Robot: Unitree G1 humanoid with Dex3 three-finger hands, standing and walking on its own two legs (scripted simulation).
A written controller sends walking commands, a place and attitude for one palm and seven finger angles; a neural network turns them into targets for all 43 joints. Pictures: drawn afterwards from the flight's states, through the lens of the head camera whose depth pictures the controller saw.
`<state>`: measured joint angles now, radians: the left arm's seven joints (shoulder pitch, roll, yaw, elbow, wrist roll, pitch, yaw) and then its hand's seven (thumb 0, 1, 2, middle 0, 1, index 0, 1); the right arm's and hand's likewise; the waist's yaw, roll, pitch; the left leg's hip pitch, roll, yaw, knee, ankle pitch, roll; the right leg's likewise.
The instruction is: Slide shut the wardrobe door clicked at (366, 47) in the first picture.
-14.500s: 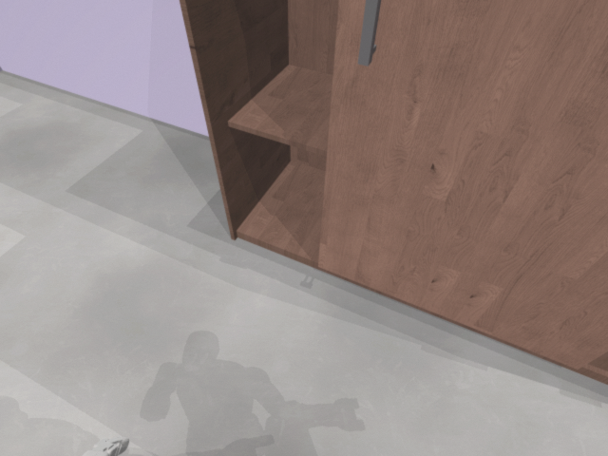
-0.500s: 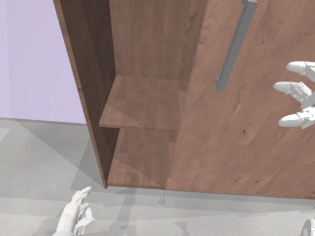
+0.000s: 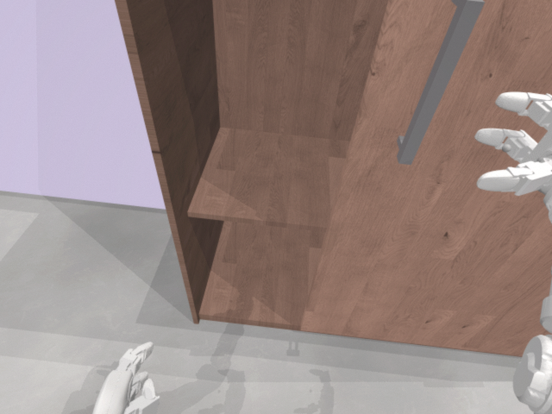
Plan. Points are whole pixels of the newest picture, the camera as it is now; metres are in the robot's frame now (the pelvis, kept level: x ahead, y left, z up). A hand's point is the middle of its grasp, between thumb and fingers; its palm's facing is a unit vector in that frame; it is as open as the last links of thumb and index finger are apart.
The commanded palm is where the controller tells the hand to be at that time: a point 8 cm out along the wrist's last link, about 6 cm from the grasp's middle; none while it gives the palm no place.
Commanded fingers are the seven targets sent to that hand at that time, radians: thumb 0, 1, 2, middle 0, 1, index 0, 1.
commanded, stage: move the hooked fingers beside the handle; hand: right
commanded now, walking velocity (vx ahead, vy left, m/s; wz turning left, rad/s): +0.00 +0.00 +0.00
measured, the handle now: (428, 87) +0.54 -0.19 +0.25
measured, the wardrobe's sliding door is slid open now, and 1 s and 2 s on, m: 0.38 0.38 0.38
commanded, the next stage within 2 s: feel for the door with the fingertips in 1.36 s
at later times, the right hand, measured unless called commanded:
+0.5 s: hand (476, 119) +0.46 -0.24 +0.25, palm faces +0.06 +1.00 +0.00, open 14.0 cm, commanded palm +0.45 -0.29 +0.24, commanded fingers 0.00 0.50 -0.30 0.30 1.20 0.30 1.20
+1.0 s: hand (469, 120) +0.48 -0.24 +0.23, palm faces +0.08 +1.00 -0.02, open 14.0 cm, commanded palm +0.46 -0.29 +0.24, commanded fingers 0.00 0.50 -0.30 0.30 1.20 0.30 1.20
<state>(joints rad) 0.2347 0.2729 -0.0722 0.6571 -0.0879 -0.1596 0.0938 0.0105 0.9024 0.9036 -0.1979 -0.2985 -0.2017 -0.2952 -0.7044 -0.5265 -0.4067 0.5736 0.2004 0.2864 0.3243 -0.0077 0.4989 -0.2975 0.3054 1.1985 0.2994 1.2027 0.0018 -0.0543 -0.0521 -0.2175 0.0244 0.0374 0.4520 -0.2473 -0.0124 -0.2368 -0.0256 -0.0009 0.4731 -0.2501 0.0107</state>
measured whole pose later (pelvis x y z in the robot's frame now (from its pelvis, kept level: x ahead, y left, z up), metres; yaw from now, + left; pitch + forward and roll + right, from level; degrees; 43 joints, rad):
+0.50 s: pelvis +0.00 +0.00 +0.00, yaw +1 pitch +4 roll +1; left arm 0.35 0.29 -0.04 0.71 -0.07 -0.15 0.10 0.01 0.90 0.90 -0.20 -0.30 -0.20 -0.30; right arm -0.98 -0.59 -0.40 0.98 0.12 0.12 0.30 -0.01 0.50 -0.30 0.30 1.20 0.30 1.20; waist 0.07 -0.04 -0.05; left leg -0.28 0.02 0.03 0.44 -0.23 -0.02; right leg -0.30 -0.03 -0.01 0.48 -0.25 0.01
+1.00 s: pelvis +0.02 -0.01 +0.00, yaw +2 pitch +6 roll +1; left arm 0.41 0.29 -0.02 0.70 -0.06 -0.10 0.07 0.01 0.90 0.90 -0.20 -0.30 -0.20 -0.30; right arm -0.92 -0.59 -0.44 0.91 0.10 0.10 0.29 -0.01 0.50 -0.30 0.30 1.20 0.30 1.20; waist 0.08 -0.04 -0.06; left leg -0.30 0.01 0.01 0.43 -0.24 -0.02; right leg -0.32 -0.04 -0.03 0.49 -0.28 0.00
